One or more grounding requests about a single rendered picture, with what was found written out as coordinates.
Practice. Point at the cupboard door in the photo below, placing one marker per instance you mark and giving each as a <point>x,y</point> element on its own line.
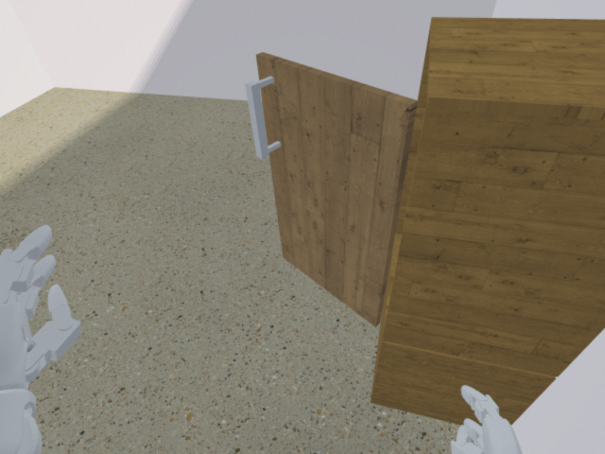
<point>338,176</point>

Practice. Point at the robot left forearm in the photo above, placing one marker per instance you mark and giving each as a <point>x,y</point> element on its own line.
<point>19,433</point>

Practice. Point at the robot right hand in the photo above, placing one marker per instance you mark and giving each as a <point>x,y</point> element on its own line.
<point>495,436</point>

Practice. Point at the handle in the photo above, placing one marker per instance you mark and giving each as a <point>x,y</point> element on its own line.
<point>257,117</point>

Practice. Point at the robot left hand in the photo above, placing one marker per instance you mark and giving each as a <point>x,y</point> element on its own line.
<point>21,279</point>

